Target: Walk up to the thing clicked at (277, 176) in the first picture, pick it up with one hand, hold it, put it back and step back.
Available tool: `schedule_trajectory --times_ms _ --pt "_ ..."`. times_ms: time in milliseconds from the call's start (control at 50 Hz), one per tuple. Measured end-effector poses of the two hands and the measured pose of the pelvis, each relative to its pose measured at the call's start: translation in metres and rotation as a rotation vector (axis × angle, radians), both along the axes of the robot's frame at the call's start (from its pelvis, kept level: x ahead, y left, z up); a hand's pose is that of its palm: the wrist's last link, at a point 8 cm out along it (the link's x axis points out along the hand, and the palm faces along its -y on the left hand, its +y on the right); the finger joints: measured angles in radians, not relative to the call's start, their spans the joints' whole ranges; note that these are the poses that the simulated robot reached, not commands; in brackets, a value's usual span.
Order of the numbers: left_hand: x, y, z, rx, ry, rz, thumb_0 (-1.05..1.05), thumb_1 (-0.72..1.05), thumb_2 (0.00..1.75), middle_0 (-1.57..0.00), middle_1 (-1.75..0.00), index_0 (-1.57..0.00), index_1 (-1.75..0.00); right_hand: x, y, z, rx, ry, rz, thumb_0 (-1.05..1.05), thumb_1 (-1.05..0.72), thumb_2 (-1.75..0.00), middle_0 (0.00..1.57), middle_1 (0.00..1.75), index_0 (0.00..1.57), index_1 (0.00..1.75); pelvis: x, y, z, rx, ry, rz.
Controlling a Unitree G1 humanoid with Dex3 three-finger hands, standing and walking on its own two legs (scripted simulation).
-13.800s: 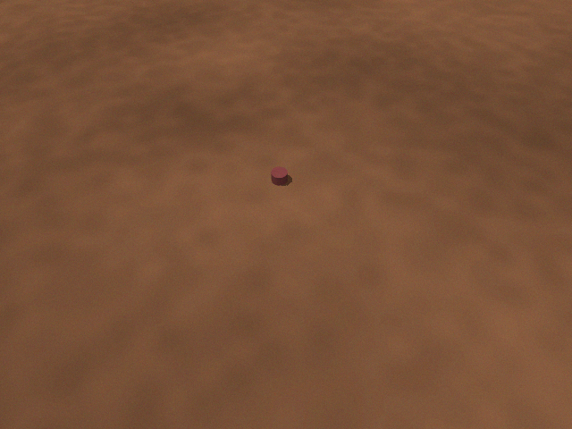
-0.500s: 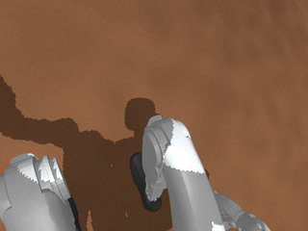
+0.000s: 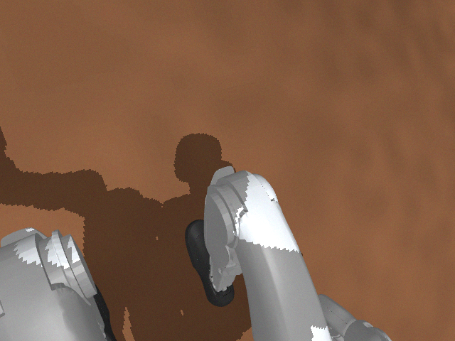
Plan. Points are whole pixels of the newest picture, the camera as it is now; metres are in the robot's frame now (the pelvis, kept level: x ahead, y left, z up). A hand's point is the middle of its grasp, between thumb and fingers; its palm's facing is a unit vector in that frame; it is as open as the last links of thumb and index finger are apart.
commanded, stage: close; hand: left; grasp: from above
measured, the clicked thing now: out of the picture +0.44 +0.34 -0.27
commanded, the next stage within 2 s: settle in 1.36 s
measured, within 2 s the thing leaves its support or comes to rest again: leaves its support in 1.82 s
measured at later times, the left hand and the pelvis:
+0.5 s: hand out of the picture +0.42 +0.33 -0.25, palm faces -0.46 -0.15 -0.87, open 11.7 cm; pelvis +0.00 +0.00 +0.00, yaw +0 degrees
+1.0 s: hand out of the picture +0.42 +0.33 -0.25, palm faces -0.46 -0.15 -0.88, open 10.7 cm; pelvis -0.01 +0.00 +0.01, yaw +0 degrees
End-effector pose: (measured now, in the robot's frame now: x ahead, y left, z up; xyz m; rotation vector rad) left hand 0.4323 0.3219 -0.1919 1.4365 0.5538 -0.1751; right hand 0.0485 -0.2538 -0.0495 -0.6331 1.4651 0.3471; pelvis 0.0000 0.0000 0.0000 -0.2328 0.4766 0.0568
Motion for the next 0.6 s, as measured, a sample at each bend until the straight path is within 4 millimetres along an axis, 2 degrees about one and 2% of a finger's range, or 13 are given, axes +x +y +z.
schedule_trajectory --times_ms 200,360,600 --pt "0.002 0.009 0.001 0.016 0.021 0.066 0.0 -0.3 0.82 -0.19 -0.97 -0.22 -0.94 0.005 -0.008 0.008 -0.026 -0.025 0.004 0.0 -0.9 -0.9 0.2 0.3 0.2 0.3 0.0 0.001 0.001 -0.006 0.005 -0.001" --pt "-0.006 0.012 -0.003 -0.007 0.055 0.05 0.0 -0.22 0.75 -0.24 -0.94 -0.28 -0.9 0.008 -0.001 0.005 -0.012 -0.018 0.013 0.0 -0.91 -0.9 0.2 0.3 0.2 0.3 -0.001 0.001 0.003 -0.006 0.004 0.002" --pt "-0.005 0.008 -0.001 0.006 0.021 -0.001 0.0 -0.11 0.68 -0.34 -0.89 -0.4 -0.84 0.015 0.006 0.002 0.012 -0.043 0.046 0.0 -0.9 -0.9 0.2 0.3 0.2 0.3 -0.002 0.002 0.002 -0.012 -0.009 0.001"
